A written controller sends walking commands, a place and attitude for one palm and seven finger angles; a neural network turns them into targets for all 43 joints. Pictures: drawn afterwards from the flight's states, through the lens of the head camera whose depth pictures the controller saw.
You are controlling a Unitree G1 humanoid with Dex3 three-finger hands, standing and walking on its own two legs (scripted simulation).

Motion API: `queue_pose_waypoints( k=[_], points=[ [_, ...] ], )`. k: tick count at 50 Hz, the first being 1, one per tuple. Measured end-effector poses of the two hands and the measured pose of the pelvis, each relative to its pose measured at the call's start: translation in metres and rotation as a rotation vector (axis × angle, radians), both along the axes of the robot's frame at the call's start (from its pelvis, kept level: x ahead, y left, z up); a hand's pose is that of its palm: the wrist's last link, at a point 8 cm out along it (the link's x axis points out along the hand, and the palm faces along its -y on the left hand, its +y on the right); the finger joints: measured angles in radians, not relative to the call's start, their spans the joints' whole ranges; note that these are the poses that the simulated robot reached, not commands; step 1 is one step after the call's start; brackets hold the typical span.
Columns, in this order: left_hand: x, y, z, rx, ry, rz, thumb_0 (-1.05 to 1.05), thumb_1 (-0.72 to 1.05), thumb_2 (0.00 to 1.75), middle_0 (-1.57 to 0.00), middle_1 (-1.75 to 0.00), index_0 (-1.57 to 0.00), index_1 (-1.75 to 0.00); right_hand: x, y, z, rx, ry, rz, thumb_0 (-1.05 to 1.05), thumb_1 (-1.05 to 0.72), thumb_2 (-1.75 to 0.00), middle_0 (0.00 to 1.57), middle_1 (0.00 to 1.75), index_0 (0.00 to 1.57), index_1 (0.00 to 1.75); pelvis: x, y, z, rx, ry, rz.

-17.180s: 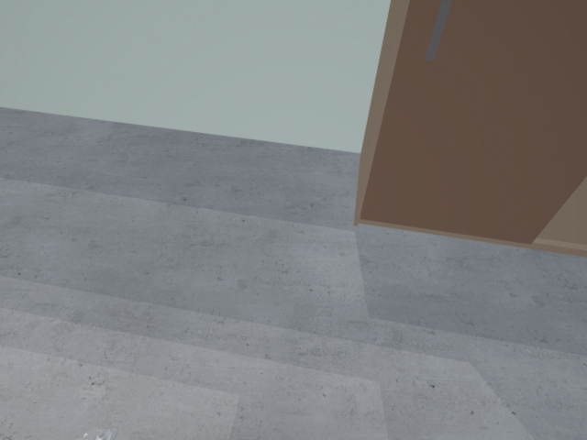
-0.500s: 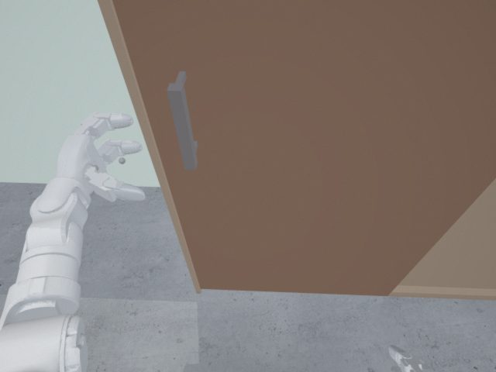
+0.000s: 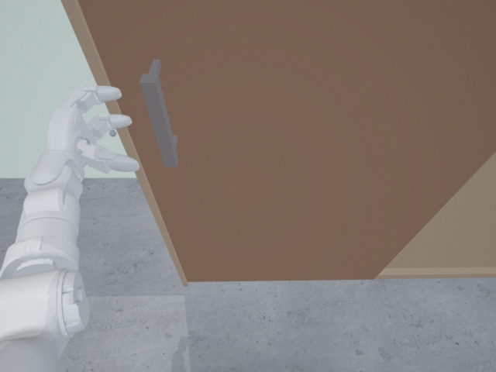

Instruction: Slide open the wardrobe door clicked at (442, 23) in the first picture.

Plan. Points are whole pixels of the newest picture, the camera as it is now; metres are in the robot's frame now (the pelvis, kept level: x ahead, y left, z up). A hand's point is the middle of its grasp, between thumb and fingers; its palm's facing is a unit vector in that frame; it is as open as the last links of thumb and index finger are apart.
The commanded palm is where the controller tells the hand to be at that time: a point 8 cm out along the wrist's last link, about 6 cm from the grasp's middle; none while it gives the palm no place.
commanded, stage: move the hooked fingers beside the handle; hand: left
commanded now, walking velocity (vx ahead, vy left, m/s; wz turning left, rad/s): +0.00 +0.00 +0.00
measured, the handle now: (164, 117) +0.49 +0.14 +0.15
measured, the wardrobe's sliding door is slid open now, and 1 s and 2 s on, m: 0.00 0.00 0.00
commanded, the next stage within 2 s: feel for the door with the fingertips in 1.16 s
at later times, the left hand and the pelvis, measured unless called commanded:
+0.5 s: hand (114, 138) +0.43 +0.21 +0.15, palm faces +0.02 -1.00 +0.00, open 14.0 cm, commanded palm +0.42 +0.25 +0.15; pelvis -0.01 +0.01 +0.00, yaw +1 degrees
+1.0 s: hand (127, 133) +0.45 +0.19 +0.14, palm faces +0.01 -1.00 +0.00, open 13.6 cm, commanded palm +0.43 +0.25 +0.15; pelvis -0.01 +0.00 +0.00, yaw +0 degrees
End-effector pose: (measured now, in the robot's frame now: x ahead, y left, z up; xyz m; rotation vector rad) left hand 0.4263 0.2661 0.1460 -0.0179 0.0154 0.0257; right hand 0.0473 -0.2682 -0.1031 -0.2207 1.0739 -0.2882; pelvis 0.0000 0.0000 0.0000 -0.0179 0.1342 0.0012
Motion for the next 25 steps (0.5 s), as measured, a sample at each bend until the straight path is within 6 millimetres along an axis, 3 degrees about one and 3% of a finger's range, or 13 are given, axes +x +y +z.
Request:
queue_pose_waypoints(
  k=[5,12,21,25],
  points=[
    [0.000,0.000,0.001,0.015,-0.013,-0.007,-0.01,-0.50,0.30,-0.33,-1.21,-0.33,-1.23,-0.001,0.001,-0.002,0.002,0.016,0.001,0.01,-0.90,-0.90,0.20,0.30,0.20,0.30,0.001,0.003,-0.001,-0.003,0.010,0.001],
    [-0.003,-0.016,0.001,-0.014,-0.024,-0.031,-0.01,-0.50,0.30,-0.31,-1.20,-0.31,-1.21,0.009,0.008,-0.002,0.020,-0.025,0.005,0.01,-0.90,-0.90,0.20,0.30,0.20,0.30,0.001,0.006,-0.001,-0.002,-0.002,-0.004],
    [-0.014,-0.003,0.001,0.022,-0.019,0.024,-0.01,-0.50,0.30,-0.31,-1.20,-0.30,-1.20,0.019,0.015,0.001,0.032,-0.081,0.021,0.01,-0.90,-0.90,0.20,0.30,0.20,0.30,-0.005,0.006,-0.001,-0.003,-0.015,-0.005],
    [-0.014,-0.007,0.003,0.023,-0.023,-0.005,-0.01,-0.50,0.30,-0.30,-1.20,-0.30,-1.20,0.018,0.015,-0.001,0.025,-0.060,0.041,0.01,-0.90,-0.90,0.20,0.30,0.20,0.30,-0.009,0.006,-0.002,-0.008,-0.017,0.012]
  ],
)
